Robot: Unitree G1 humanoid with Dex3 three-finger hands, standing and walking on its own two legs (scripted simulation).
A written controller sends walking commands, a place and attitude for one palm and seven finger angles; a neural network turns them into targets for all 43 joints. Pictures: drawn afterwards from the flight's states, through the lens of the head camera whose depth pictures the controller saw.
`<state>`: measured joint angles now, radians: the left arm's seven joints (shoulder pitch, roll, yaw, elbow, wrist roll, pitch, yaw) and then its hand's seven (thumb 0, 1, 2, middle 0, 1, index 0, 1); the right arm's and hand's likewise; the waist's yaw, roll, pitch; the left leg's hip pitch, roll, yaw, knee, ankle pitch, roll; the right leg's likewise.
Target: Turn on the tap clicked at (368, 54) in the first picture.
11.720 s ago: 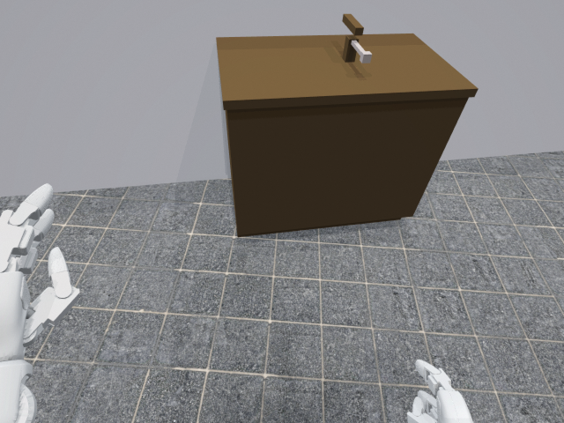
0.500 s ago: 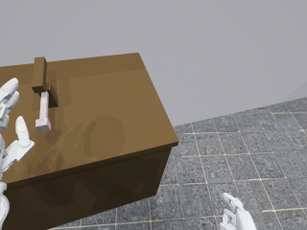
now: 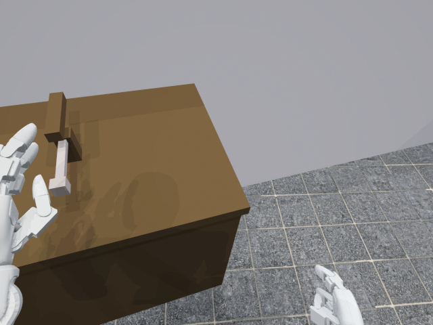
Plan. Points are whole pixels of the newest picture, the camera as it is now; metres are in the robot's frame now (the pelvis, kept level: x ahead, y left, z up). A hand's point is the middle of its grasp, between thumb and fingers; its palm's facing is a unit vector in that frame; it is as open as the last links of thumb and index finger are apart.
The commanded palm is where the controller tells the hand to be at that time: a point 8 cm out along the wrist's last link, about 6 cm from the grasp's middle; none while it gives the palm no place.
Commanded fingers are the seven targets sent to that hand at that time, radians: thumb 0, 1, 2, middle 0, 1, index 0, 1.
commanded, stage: look again from close up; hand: left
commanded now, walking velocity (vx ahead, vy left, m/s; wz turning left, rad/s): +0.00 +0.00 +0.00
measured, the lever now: (60, 186) +0.33 +0.34 +0.03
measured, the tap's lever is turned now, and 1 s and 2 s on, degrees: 0 0 0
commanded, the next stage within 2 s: turn the palm inward beside the body in 0.28 s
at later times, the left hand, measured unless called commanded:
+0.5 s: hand (37, 182) +0.24 +0.27 +0.19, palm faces +0.42 -0.82 -0.38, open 7.4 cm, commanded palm +0.16 +0.27 +0.17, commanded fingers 0.00 0.90 0.90 -0.20 -0.30 -0.20 -0.30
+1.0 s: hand (83, 235) +0.20 +0.21 +0.14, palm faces +0.43 -0.83 -0.35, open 7.4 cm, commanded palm +0.13 +0.25 +0.15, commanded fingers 0.00 0.90 0.90 -0.20 -0.30 -0.20 -0.30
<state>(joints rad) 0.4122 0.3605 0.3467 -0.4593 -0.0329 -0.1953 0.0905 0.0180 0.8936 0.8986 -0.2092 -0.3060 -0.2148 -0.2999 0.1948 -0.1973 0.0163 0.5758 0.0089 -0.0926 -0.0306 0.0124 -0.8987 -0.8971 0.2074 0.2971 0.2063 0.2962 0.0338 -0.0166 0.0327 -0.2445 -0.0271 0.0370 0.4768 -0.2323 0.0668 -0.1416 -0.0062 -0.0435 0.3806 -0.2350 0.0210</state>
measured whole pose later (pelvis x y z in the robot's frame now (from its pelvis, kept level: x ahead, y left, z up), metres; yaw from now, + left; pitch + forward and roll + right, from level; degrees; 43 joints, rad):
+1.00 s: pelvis -0.02 -0.08 -0.02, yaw +3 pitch +0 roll +0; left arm 0.29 0.40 0.37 -0.26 -0.14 -0.02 0.02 0.02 0.90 0.90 -0.20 -0.31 -0.21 -0.30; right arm 0.18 -0.24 0.03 0.65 0.02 -0.13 -0.07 0.01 -0.90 -0.90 0.21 0.30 0.21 0.30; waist 0.05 0.05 -0.04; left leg -0.38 0.02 -0.04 0.67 -0.29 -0.03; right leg -0.29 0.05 -0.11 0.66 -0.37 -0.08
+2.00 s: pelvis -0.01 -0.05 -0.02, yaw +3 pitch +0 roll -1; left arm 0.55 0.23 0.20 -0.51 -0.18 0.04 0.21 0.02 0.90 0.90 -0.20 -0.30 -0.21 -0.30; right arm 0.21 -0.23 0.05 0.62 0.02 -0.22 -0.06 0.01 -0.90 -0.90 0.21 0.30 0.21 0.30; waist 0.07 0.04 -0.07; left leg -0.40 0.00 -0.04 0.71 -0.32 0.00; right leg -0.31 0.02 -0.10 0.69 -0.39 -0.06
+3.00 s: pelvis +0.00 -0.08 -0.02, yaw +3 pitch +1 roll +0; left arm 0.45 0.23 0.29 -0.32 -0.23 0.03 0.18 0.02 0.90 0.90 -0.20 -0.30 -0.21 -0.30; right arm 0.21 -0.24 0.03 0.67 0.03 -0.23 -0.08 0.01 -0.90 -0.90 0.21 0.30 0.21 0.30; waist 0.06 0.04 -0.07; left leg -0.38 0.01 -0.05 0.67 -0.31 -0.03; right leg -0.29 0.04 -0.11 0.66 -0.39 -0.08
